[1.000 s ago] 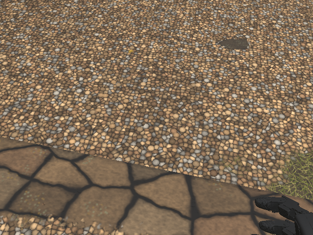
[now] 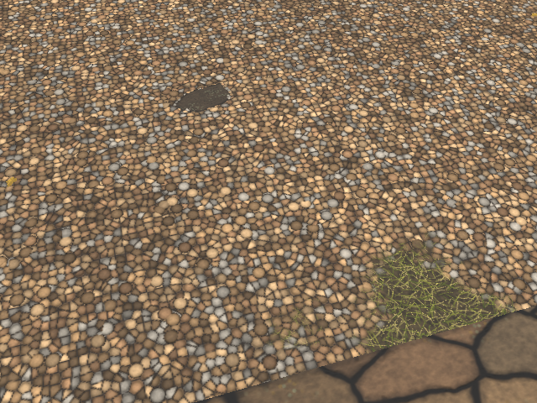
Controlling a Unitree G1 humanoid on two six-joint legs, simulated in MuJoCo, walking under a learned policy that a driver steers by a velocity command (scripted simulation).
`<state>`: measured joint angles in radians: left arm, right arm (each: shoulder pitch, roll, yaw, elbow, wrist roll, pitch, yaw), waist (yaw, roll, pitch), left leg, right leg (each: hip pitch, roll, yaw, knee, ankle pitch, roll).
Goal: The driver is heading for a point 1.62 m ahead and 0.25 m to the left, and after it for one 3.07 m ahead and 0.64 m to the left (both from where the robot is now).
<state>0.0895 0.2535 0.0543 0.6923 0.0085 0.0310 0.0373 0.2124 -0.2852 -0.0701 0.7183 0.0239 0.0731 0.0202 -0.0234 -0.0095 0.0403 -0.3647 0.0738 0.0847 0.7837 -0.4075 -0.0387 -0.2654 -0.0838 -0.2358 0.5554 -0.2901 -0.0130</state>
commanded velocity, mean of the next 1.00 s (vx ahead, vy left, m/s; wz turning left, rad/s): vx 0.04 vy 0.00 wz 0.24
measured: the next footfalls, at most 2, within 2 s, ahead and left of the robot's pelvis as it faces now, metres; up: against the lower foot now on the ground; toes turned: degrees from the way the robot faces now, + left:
left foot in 0.04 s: +0.03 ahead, +0.12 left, +0.00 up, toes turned +8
right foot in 0.56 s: +0.16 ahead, -0.06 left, +0.00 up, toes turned +35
